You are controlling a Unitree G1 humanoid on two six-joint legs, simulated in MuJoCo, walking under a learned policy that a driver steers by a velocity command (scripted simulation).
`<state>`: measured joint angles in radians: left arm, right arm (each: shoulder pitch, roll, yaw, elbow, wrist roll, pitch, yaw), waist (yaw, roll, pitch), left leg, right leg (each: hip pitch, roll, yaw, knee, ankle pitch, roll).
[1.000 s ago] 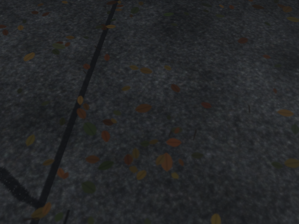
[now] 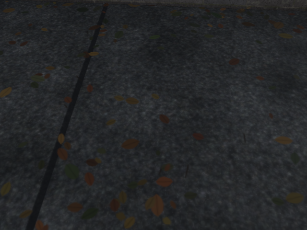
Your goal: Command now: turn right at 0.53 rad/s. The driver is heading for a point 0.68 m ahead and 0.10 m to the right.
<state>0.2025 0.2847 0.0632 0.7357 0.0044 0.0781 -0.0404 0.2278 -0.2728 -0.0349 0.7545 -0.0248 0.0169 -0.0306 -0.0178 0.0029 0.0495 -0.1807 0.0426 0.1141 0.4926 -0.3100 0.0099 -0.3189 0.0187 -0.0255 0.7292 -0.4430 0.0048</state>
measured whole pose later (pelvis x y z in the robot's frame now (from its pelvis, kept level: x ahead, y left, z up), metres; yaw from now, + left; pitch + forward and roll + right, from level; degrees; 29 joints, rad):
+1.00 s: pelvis +0.02 +0.00 +0.00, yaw -24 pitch -1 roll +0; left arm 0.20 0.25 0.01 0.86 0.02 0.03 0.02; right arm 0.25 -0.25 -0.01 0.82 -0.01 0.02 -0.01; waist -0.02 0.01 0.04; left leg -0.20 -0.03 -0.01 0.44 -0.22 0.02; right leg -0.13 0.05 0.07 0.42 -0.26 -0.03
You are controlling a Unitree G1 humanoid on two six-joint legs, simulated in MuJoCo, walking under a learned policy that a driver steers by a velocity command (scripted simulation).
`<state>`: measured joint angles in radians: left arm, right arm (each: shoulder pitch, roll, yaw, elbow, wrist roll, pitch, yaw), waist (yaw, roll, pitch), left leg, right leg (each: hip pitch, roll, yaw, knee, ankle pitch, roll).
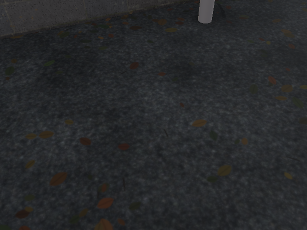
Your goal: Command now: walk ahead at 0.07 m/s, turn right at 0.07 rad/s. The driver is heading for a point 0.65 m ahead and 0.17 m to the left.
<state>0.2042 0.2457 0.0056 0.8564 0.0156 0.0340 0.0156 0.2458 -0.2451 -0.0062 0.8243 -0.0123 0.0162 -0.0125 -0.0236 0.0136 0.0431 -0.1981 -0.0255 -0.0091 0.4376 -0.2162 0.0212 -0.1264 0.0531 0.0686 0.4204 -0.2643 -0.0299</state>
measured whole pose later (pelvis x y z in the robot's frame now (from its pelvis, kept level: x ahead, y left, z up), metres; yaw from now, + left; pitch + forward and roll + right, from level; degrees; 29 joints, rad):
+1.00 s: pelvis +0.42 +0.01 +0.00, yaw +3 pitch -1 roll -1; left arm 0.29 0.23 0.04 0.99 0.02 -0.09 0.00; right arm 0.27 -0.24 -0.04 0.96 -0.03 -0.04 0.02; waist -0.01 0.03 0.06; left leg -0.51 0.06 -0.03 1.13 -0.25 0.08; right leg -0.14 0.08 -0.15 0.33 -0.18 -0.11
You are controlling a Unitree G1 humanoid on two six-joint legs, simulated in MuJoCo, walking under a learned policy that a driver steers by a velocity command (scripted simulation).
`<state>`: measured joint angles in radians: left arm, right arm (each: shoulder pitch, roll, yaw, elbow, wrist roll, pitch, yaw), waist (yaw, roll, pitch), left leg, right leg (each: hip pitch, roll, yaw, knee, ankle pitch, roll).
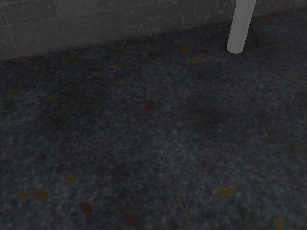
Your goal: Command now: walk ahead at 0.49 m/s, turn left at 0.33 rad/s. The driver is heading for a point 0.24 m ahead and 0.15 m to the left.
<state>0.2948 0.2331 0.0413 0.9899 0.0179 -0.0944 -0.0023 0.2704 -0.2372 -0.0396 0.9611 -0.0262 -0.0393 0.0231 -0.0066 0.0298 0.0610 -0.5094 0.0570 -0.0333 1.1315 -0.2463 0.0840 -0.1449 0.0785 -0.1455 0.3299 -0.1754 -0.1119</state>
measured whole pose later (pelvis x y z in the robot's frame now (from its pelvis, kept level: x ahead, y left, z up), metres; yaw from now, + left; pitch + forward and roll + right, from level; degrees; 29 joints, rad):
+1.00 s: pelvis +0.26 +0.00 +0.00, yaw +7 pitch -1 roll +0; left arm 0.31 0.13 -0.01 1.13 0.01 -0.02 0.05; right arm 0.28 -0.16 -0.01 1.11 -0.01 -0.01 -0.03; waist -0.01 0.00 0.02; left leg -0.20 -0.03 0.06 0.38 -0.16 0.05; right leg -0.14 0.01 -0.02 0.40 -0.24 -0.01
